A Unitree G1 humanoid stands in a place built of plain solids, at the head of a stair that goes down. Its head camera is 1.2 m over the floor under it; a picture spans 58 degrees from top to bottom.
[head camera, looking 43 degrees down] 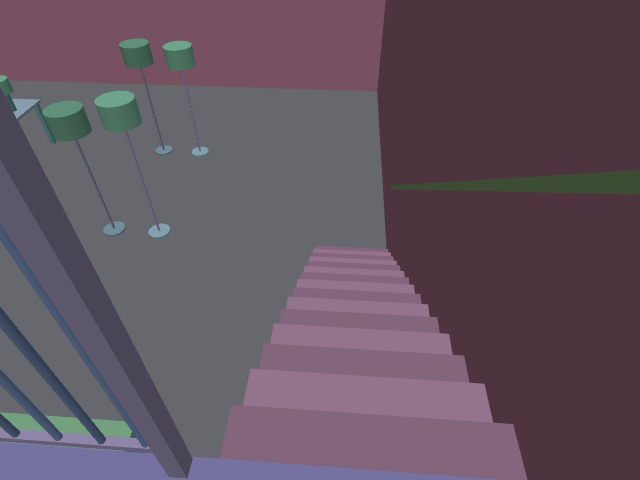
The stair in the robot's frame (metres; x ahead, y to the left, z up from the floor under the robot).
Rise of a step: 0.17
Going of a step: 0.23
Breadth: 0.91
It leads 4 degrees to the right of straight ahead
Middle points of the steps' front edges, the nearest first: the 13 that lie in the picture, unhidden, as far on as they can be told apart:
0.64 -0.16 -0.17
0.87 -0.18 -0.34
1.10 -0.19 -0.51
1.34 -0.21 -0.67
1.57 -0.23 -0.84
1.80 -0.24 -1.01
2.03 -0.26 -1.18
2.26 -0.28 -1.35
2.49 -0.29 -1.52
2.72 -0.31 -1.69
2.95 -0.32 -1.86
3.18 -0.34 -2.02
3.41 -0.36 -2.19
